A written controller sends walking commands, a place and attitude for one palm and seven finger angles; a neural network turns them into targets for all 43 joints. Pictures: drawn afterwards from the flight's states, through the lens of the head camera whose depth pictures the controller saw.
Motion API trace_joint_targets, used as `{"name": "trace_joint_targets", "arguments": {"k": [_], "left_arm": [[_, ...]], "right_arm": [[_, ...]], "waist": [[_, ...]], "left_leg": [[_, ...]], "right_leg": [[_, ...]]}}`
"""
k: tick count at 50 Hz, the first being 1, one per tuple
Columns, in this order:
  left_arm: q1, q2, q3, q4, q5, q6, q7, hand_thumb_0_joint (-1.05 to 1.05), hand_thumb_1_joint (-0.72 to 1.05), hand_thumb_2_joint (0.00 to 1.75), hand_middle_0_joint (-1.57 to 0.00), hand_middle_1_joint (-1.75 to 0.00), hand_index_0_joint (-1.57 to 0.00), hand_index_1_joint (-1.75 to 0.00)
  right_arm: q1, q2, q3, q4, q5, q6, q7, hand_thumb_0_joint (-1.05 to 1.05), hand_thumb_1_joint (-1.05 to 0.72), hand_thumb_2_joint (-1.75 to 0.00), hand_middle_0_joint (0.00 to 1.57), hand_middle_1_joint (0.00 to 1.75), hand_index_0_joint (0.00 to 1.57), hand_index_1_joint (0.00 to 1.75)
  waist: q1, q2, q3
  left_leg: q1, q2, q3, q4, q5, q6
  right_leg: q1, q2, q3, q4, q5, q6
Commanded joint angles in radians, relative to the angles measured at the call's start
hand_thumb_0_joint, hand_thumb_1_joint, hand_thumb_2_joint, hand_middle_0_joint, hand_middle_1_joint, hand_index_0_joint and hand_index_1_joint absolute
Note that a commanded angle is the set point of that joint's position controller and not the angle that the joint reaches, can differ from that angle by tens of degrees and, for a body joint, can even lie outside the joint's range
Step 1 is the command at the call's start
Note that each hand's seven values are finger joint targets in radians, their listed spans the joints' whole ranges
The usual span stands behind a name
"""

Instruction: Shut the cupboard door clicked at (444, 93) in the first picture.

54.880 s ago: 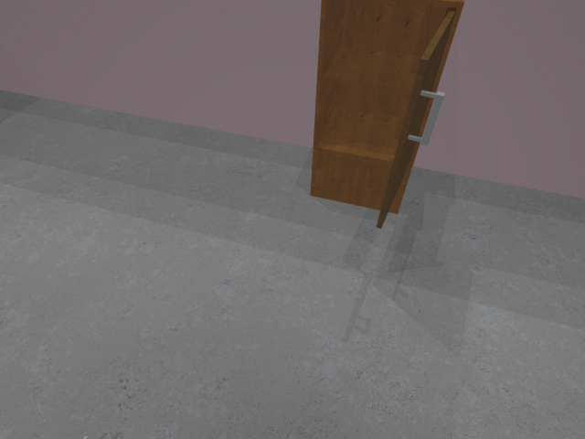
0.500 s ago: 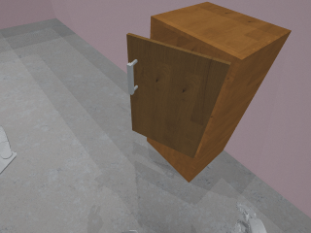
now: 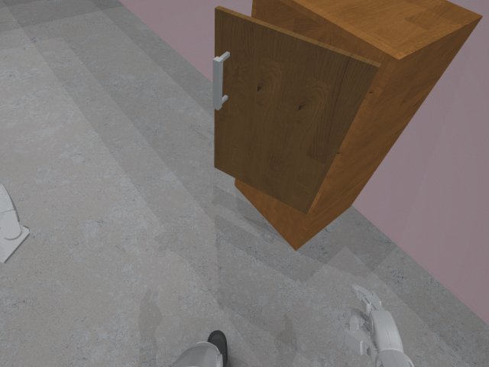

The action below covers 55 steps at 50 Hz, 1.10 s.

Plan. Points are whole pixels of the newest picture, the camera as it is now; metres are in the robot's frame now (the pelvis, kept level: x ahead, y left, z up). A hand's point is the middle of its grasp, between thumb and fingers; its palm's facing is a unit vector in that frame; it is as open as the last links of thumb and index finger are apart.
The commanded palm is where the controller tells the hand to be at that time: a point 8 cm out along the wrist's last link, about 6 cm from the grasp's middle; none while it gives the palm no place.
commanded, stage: step back with the hand held close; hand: left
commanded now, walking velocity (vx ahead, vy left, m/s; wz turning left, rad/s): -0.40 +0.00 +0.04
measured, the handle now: (221, 81) +0.79 +0.16 -0.02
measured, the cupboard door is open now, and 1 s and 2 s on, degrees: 21 21 21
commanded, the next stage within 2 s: stop stepping back and stand still in 0.20 s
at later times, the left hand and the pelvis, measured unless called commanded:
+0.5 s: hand out of the picture +0.07 +0.26 +0.18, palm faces +0.35 -0.82 -0.45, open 7.4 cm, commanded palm +0.01 +0.31 +0.19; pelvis -0.14 +0.01 +0.01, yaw -1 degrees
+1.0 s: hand out of the picture -0.02 +0.27 +0.19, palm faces +0.41 -0.79 -0.45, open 7.4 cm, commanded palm -0.07 +0.31 +0.19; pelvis -0.22 +0.02 +0.01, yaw -2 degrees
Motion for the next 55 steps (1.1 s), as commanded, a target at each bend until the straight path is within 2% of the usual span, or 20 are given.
{"name": "trace_joint_targets", "arguments": {"k": [1, 5, 8, 12, 15, 17, 19, 23, 26, 28, 30, 35, 38, 39, 45, 47, 48, 49, 52, 55], "left_arm": [[0.020, 0.274, 0.156, -0.251, -0.016, -0.041, -0.002, 0.00, 0.90, 0.90, -0.20, -0.30, -0.20, -0.30], [0.172, 0.300, 0.235, -0.211, -0.059, -0.015, -0.017, 0.00, 0.90, 0.90, -0.20, -0.30, -0.20, -0.30], [0.156, 0.292, 0.183, -0.175, -0.019, 0.011, 0.002, 0.00, 0.90, 0.90, -0.20, -0.30, -0.20, -0.30], [-0.114, 0.214, 0.037, -0.114, 0.033, 0.043, 0.024, 0.00, 0.90, 0.90, -0.20, -0.30, -0.20, -0.30], [-0.185, 0.240, 0.028, -0.165, 0.030, 0.031, 0.023, 0.00, 0.90, 0.90, -0.20, -0.30, -0.20, -0.30], [0.024, 0.227, 0.064, -0.111, 0.015, 0.026, 0.011, 0.00, 0.90, 0.90, -0.20, -0.30, -0.20, -0.30], [0.032, 0.227, 0.098, -0.290, 0.002, 0.023, 0.005, 0.00, 0.90, 0.90, -0.20, -0.30, -0.20, -0.30], [0.176, 0.241, 0.162, -0.328, -0.006, 0.036, 0.015, 0.00, 0.90, 0.90, -0.20, -0.30, -0.20, -0.30], [0.194, 0.279, 0.198, -0.251, -0.005, 0.063, 0.030, 0.00, 0.90, 0.90, -0.20, -0.30, -0.20, -0.30], [0.152, 0.251, 0.161, -0.202, -0.004, 0.081, 0.041, 0.00, 0.90, 0.90, -0.20, -0.30, -0.20, -0.30], [0.053, 0.221, 0.113, -0.153, 0.009, 0.085, 0.054, 0.00, 0.90, 0.90, -0.20, -0.30, -0.20, -0.30], [-0.189, 0.163, -0.008, -0.007, 0.043, 0.089, 0.057, 0.00, 0.90, 0.90, -0.20, -0.30, -0.20, -0.30], [-0.169, 0.190, 0.023, -0.114, 0.037, 0.066, 0.046, 0.00, 0.90, 0.90, -0.20, -0.30, -0.20, -0.30], [-0.094, 0.205, 0.051, -0.117, 0.041, 0.066, 0.036, 0.00, 0.90, 0.90, -0.20, -0.30, -0.20, -0.30], [0.048, 0.212, 0.091, -0.243, 0.040, 0.074, 0.036, 0.00, 0.90, 0.90, -0.20, -0.30, -0.20, -0.30], [0.053, 0.236, 0.116, -0.193, 0.045, 0.081, 0.042, 0.00, 0.90, 0.90, -0.20, -0.30, -0.20, -0.30], [0.013, 0.254, 0.133, -0.178, 0.041, 0.083, 0.046, 0.00, 0.90, 0.90, -0.20, -0.30, -0.20, -0.30], [-0.085, 0.272, 0.139, -0.197, 0.033, 0.056, 0.053, 0.00, 0.90, 0.90, -0.20, -0.30, -0.20, -0.30], [0.012, 0.179, 0.071, -0.019, 0.034, 0.061, 0.049, 0.00, 0.90, 0.90, -0.20, -0.30, -0.20, -0.30], [-0.036, 0.173, 0.034, 0.014, 0.035, 0.056, 0.042, 0.00, 0.90, 0.90, -0.20, -0.30, -0.20, -0.30]], "right_arm": [[-0.019, -0.168, -0.089, -0.163, 0.018, -0.038, -0.012, 0.00, -0.90, -0.90, 0.20, 0.30, 0.20, 0.30], [-0.066, -0.142, -0.063, -0.227, 0.011, 0.023, -0.011, 0.00, -0.90, -0.90, 0.20, 0.30, 0.20, 0.30], [-0.024, -0.125, -0.066, -0.191, 0.006, 0.042, -0.024, 0.00, -0.90, -0.90, 0.20, 0.30, 0.20, 0.30], [-0.007, -0.120, -0.019, -0.153, 0.004, 0.058, -0.055, 0.00, -0.90, -0.90, 0.20, 0.30, 0.20, 0.30], [0.015, -0.175, -0.058, -0.157, 0.039, 0.028, -0.070, 0.00, -0.90, -0.90, 0.20, 0.30, 0.20, 0.30], [0.052, -0.176, -0.079, -0.186, 0.044, 0.004, -0.057, 0.00, -0.90, -0.90, 0.20, 0.30, 0.20, 0.30], [0.022, -0.169, -0.073, -0.201, 0.018, -0.011, -0.039, 0.00, -0.90, -0.90, 0.20, 0.30, 0.20, 0.30], [0.046, -0.147, -0.059, -0.219, 0.021, -0.020, -0.027, 0.00, -0.90, -0.90, 0.20, 0.30, 0.20, 0.30], [0.054, -0.143, -0.055, -0.201, 0.004, 0.002, -0.025, 0.00, -0.90, -0.90, 0.20, 0.30, 0.20, 0.30], [0.078, -0.137, -0.064, -0.171, -0.001, 0.027, -0.036, 0.00, -0.90, -0.90, 0.20, 0.30, 0.20, 0.30], [0.083, -0.145, -0.056, -0.148, 0.001, 0.047, -0.037, 0.00, -0.90, -0.90, 0.20, 0.30, 0.20, 0.30], [0.080, -0.157, -0.042, -0.126, 0.012, 0.022, -0.062, 0.00, -0.90, -0.90, 0.20, 0.30, 0.20, 0.30], [0.057, -0.169, -0.045, -0.162, 0.023, -0.006, -0.063, 0.00, -0.90, -0.90, 0.20, 0.30, 0.20, 0.30], [0.037, -0.160, -0.043, -0.160, 0.018, -0.009, -0.055, 0.00, -0.90, -0.90, 0.20, 0.30, 0.20, 0.30], [0.032, -0.140, -0.047, -0.182, 0.004, 0.005, -0.025, 0.00, -0.90, -0.90, 0.20, 0.30, 0.20, 0.30], [0.046, -0.124, -0.049, -0.177, 0.002, 0.028, -0.030, 0.00, -0.90, -0.90, 0.20, 0.30, 0.20, 0.30], [0.054, -0.123, -0.056, -0.177, 0.005, 0.040, -0.026, 0.00, -0.90, -0.90, 0.20, 0.30, 0.20, 0.30], [0.066, -0.143, -0.063, -0.156, 0.001, 0.028, -0.026, 0.00, -0.90, -0.90, 0.20, 0.30, 0.20, 0.30], [0.087, -0.129, -0.055, -0.139, 0.009, 0.032, -0.028, 0.00, -0.90, -0.90, 0.20, 0.30, 0.20, 0.30], [0.058, -0.138, -0.047, -0.142, 0.014, 0.034, -0.042, 0.00, -0.90, -0.90, 0.20, 0.30, 0.20, 0.30]], "waist": [[-0.051, 0.145, -0.418], [-0.045, 0.142, -0.198], [-0.057, -0.202, -0.017], [-0.094, -0.035, 0.119], [-0.055, 0.100, -0.079], [-0.044, 0.131, -0.210], [-0.049, 0.281, -0.239], [-0.060, 0.215, -0.193], [-0.076, 0.116, -0.152], [-0.082, -0.112, -0.075], [-0.087, -0.192, 0.026], [-0.095, -0.038, 0.075], [-0.085, 0.239, 0.041], [-0.078, 0.251, 0.028], [-0.052, 0.266, -0.018], [-0.046, 0.026, 0.003], [-0.048, -0.167, 0.019], [-0.067, -0.144, 0.020], [-0.077, -0.019, 0.043], [-0.068, -0.082, 0.077]], "left_leg": [[0.684, 0.149, -0.198, -0.084, 0.117, -0.056], [0.203, 0.089, -0.142, -0.120, -0.538, -0.154], [0.311, -0.072, -0.144, 0.595, -0.459, -0.172], [0.145, -0.026, -0.166, 0.228, -0.382, -0.142], [0.361, 0.099, -0.220, -0.031, 0.296, -0.073], [0.453, 0.173, -0.289, -0.070, 0.139, -0.035], [0.274, 0.229, -0.430, -0.252, -0.383, 0.003], [0.123, 0.105, -0.273, -0.259, -0.698, -0.072], [0.158, -0.017, -0.133, -0.062, -0.611, -0.133], [0.290, -0.065, -0.107, 0.319, -0.433, -0.138], [0.146, -0.035, -0.143, 0.520, -0.401, -0.123], [0.302, -0.032, -0.086, 0.081, -0.487, -0.065], [0.269, 0.231, -0.610, -0.305, -0.890, 0.054], [0.190, 0.243, -0.616, -0.361, -0.942, 0.041], [-0.040, 0.125, -0.258, -0.259, -0.825, -0.050], [-0.130, 0.018, -0.143, 0.145, -0.684, -0.085], [-0.172, -0.059, -0.081, 0.470, -0.540, -0.105], [-0.161, -0.036, -0.123, 0.623, -0.453, -0.118], [-0.066, -0.004, -0.139, 0.626, -0.367, -0.118], [-0.005, -0.003, -0.090, 0.500, -0.335, -0.113]], "right_leg": [[-0.207, -0.019, -0.043, 0.076, 0.048, 0.046], [-0.106, -0.075, -0.018, -0.037, -0.166, -0.072], [-0.633, -0.479, 0.392, -0.325, -0.206, -0.238], [-0.300, -0.286, 0.107, -0.040, 0.607, -0.105], [-0.181, -0.100, 0.020, 0.117, 0.472, 0.026], [-0.181, -0.057, -0.003, 0.170, 0.054, 0.023], [-0.082, -0.037, -0.005, 0.336, -0.102, 0.020], [0.085, -0.013, -0.094, 0.097, -0.057, -0.013], [0.004, -0.107, -0.017, -0.086, -0.139, -0.083], [-0.330, -0.296, 0.271, -0.244, -0.397, -0.181], [-0.366, -0.401, 0.373, -0.278, -0.434, -0.232], [-0.331, -0.237, 0.063, -0.040, -0.309, -0.106], [-0.348, -0.047, -0.081, 0.418, -0.105, -0.003], [-0.309, -0.053, -0.047, 0.533, -0.080, -0.006], [0.115, -0.014, -0.168, 0.163, -0.089, -0.045], [0.140, -0.178, 0.104, -0.103, -0.202, -0.121], [0.044, -0.407, 0.484, -0.296, -0.366, -0.221], [-0.001, -0.477, 0.502, -0.318, -0.249, -0.265], [-0.138, -0.385, 0.323, -0.280, -0.286, -0.207], [-0.176, -0.344, 0.198, -0.293, -0.208, -0.152]]}}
